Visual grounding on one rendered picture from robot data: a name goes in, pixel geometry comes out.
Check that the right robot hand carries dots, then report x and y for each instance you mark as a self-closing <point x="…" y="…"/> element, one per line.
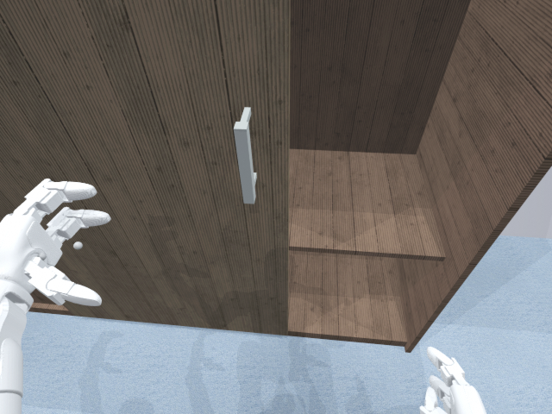
<point x="457" y="395"/>

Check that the left robot hand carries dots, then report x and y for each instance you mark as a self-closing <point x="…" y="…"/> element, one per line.
<point x="22" y="238"/>

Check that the robot left forearm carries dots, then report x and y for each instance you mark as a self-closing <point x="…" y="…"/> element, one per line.
<point x="15" y="303"/>

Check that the handle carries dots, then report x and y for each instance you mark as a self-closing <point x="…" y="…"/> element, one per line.
<point x="244" y="156"/>

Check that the wardrobe door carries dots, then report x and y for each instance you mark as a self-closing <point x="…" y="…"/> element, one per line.
<point x="38" y="297"/>
<point x="139" y="98"/>

